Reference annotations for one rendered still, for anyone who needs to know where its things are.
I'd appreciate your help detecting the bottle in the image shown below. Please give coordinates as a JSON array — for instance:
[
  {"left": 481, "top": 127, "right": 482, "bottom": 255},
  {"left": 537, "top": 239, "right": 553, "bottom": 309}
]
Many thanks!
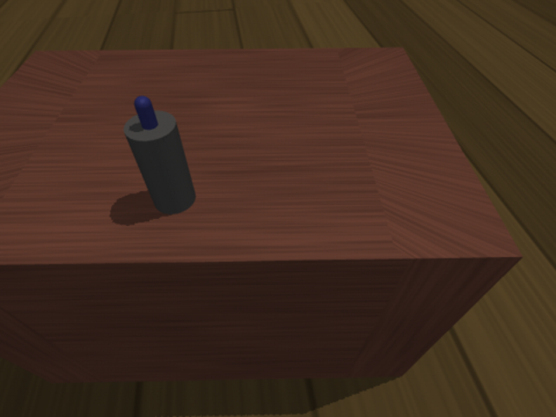
[{"left": 123, "top": 96, "right": 195, "bottom": 215}]

